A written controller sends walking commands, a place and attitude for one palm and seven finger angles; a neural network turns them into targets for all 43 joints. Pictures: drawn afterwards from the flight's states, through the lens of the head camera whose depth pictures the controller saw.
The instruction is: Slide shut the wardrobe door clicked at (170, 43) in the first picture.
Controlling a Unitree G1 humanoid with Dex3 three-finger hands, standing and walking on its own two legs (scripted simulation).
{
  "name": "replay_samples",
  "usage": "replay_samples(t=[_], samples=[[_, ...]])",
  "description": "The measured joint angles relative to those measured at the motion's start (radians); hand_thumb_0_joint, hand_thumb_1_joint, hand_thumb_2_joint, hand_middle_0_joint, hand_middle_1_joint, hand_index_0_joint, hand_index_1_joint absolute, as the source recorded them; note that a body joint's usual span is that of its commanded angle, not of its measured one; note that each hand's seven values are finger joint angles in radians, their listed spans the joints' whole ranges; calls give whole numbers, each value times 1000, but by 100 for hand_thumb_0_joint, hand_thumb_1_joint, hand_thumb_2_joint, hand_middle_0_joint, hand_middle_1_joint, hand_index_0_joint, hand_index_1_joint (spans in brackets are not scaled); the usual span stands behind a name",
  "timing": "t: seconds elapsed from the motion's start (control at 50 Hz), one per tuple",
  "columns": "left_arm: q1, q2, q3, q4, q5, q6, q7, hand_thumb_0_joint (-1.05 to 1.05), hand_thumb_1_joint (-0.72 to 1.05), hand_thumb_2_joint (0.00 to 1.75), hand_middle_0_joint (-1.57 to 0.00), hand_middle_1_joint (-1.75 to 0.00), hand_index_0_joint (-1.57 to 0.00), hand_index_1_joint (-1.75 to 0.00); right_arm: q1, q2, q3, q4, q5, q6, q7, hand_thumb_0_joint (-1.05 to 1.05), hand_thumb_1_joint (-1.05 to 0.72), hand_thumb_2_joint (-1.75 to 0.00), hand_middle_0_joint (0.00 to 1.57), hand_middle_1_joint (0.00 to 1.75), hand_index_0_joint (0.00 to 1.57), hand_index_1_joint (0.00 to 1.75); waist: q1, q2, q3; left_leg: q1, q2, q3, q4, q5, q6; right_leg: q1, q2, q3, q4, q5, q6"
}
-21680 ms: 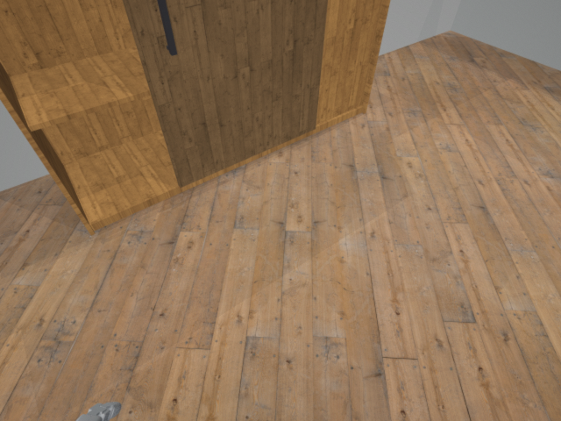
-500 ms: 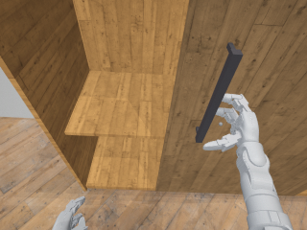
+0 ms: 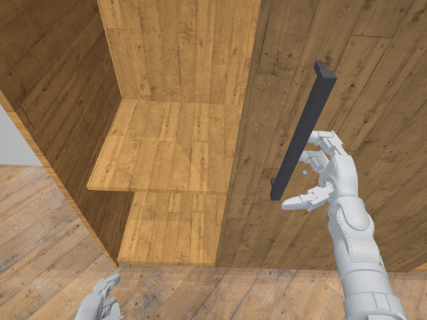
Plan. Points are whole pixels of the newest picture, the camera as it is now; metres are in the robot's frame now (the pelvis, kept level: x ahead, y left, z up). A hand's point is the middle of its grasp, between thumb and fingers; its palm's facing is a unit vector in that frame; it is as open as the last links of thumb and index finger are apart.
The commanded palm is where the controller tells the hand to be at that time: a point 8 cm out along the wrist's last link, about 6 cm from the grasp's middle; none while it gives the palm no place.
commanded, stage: move the hooked fingers beside the handle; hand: right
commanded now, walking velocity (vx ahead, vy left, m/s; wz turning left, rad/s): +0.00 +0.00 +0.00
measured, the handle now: (292, 143) +0.44 -0.11 +0.12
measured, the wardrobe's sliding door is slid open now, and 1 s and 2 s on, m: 0.43 0.43 0.43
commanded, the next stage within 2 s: none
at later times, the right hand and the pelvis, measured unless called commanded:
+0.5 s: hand (311, 173) +0.37 -0.14 +0.11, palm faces -0.04 +1.00 -0.03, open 14.0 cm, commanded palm +0.35 -0.20 +0.10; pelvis +0.00 +0.01 +0.00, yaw +0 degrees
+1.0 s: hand (314, 170) +0.38 -0.15 +0.11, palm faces -0.04 +1.00 -0.04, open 14.0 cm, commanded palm +0.36 -0.21 +0.10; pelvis +0.00 +0.00 +0.00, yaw +1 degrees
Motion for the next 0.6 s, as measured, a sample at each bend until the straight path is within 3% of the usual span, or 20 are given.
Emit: replay_samples(t=[0.3, 0.6], samples=[[-3, 7, 4, 0, -2, 6, 5, 1, 90, 90, -20, -30, -20, -30, 38, -18, -30, -29, 7, -1, 24, -1, 50, -30, 30, 120, 29, 120, 7, -2, 4, 15, -7, -2, -15, 4, 5, 20, -7, -3, -21, 5, 5], [-11, 14, 0, 0, -7, 9, 14, 1, 90, 90, -20, -30, -20, -30, -6, -36, -39, 28, 15, -9, 49, -1, 50, -30, 30, 120, 30, 120, 8, -2, 7, 7, -6, 4, -8, 3, 6, 8, -6, 4, -12, 6, 6]])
